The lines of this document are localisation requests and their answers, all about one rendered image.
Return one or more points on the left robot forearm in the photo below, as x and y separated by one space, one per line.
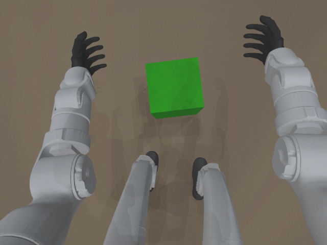
71 116

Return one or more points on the robot left hand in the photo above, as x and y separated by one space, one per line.
81 54

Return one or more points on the carton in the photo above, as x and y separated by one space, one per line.
174 88

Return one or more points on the robot left upper arm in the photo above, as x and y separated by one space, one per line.
59 184

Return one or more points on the left robot shin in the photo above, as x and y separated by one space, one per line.
144 157

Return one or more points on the robot right upper arm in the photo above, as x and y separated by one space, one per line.
301 159

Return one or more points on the left robot thigh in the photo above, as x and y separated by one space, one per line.
128 225

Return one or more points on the robot right hand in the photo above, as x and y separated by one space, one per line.
271 39

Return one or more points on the right robot forearm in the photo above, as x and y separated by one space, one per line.
294 95

